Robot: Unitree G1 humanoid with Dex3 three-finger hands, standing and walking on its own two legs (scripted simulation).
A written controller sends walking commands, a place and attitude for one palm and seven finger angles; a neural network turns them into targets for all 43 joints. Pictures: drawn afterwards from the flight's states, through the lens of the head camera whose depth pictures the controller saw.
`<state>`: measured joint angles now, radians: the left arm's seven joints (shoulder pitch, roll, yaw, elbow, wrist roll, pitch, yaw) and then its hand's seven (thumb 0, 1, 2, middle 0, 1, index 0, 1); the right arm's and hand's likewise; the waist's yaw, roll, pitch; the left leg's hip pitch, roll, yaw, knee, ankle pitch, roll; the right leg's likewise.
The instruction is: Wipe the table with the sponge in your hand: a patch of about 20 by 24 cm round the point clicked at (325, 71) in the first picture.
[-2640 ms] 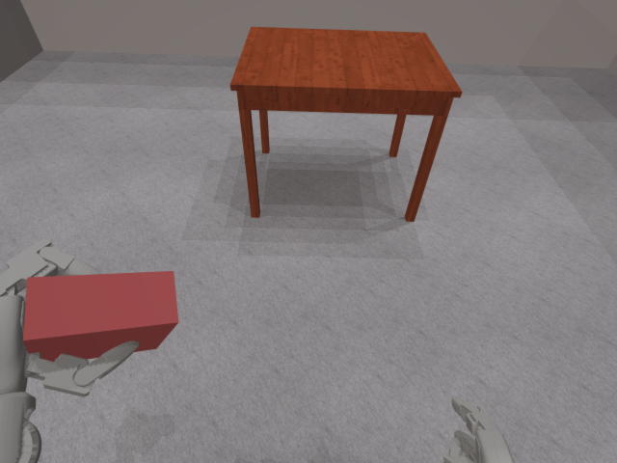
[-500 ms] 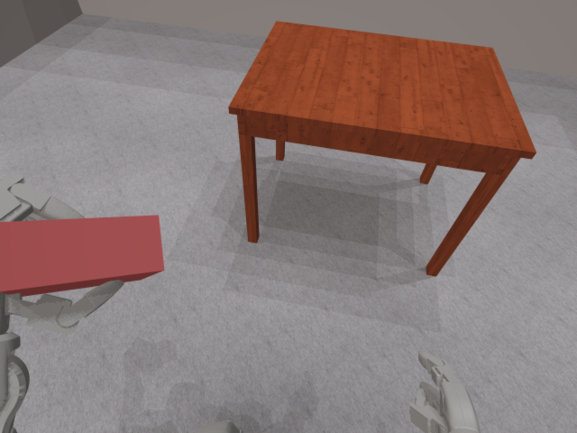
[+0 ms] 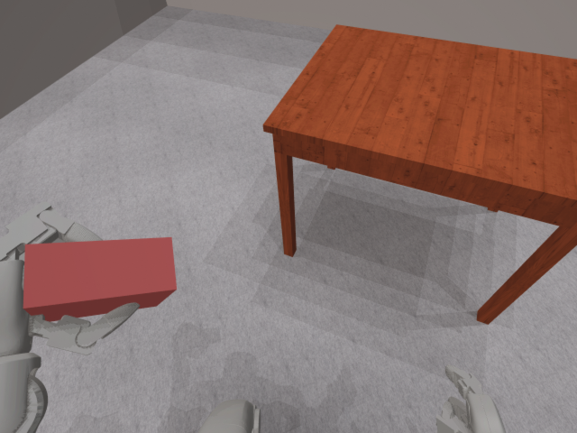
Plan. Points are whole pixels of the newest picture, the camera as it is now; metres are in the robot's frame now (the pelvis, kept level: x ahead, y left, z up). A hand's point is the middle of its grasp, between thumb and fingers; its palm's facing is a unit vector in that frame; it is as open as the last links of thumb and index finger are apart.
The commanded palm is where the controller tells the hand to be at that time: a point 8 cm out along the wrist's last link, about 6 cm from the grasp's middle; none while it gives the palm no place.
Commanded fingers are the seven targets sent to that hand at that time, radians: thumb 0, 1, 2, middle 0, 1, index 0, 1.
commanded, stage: walk to a spot facing it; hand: left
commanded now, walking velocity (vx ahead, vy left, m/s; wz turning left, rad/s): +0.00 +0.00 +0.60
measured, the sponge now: (124, 279) +0.24 +0.18 +0.16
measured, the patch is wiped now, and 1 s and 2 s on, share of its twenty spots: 0.00 0.00 0.00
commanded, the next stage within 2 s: turn to face it in 0.12 s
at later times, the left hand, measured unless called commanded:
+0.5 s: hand (44, 269) +0.23 +0.23 +0.20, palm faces +0.55 -0.73 -0.40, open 9.5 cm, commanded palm +0.19 +0.27 +0.18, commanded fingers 0.00 0.10 1.30 -1.20 -1.60 -1.20 -1.60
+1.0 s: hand (177, 234) +0.27 +0.12 +0.20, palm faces +0.25 -0.85 -0.47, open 9.5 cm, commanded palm +0.22 +0.18 +0.18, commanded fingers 0.00 0.10 1.30 -1.20 -1.60 -1.20 -1.60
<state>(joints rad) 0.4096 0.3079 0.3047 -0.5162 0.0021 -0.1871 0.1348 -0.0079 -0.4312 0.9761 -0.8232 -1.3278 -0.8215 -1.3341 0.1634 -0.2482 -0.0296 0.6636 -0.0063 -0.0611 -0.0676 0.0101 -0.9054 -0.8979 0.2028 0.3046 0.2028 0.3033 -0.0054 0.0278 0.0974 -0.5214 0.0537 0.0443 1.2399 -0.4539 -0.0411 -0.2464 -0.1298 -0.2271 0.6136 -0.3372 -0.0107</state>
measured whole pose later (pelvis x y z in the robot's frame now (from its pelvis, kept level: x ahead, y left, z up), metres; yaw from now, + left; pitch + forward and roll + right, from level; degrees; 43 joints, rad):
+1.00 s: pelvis +0.02 -0.08 +0.00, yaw -9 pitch +2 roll +3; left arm 0.49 0.43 0.41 -0.57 -0.05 -0.22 0.14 -0.01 -0.44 0.99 -0.82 -1.33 -0.82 -1.34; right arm 0.21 -0.29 -0.04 0.53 0.02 0.03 -0.02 0.01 -0.91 -0.90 0.20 0.30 0.20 0.30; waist -0.01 -0.04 0.02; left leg -0.23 0.02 0.05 0.52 -0.42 -0.04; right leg -0.43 0.12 0.08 0.44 -0.04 -0.10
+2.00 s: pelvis -0.12 -0.13 +0.00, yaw -39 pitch +1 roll +2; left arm 0.47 0.40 0.38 -0.51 -0.02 -0.20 0.11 -0.01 -0.44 1.00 -0.81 -1.34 -0.81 -1.34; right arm 0.22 -0.16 0.00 0.54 0.00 -0.01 -0.01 0.01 -0.91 -0.90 0.20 0.30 0.20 0.30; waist 0.03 -0.03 0.01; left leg -0.18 0.07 0.10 0.48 -0.31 -0.04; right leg -0.59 0.10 0.02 1.08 -0.34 0.03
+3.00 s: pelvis -0.09 -0.20 +0.01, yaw -38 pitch +1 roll +2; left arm 0.48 0.33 0.36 -0.40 -0.01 -0.26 0.11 -0.01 -0.44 1.00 -0.81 -1.34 -0.81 -1.34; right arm 0.17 -0.19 0.01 0.68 -0.01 -0.04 -0.02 0.01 -0.90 -0.90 0.21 0.31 0.21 0.30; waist 0.02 0.04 0.06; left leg -0.53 0.04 0.04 1.19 -0.37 -0.03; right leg -0.22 -0.07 -0.15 0.54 -0.33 -0.02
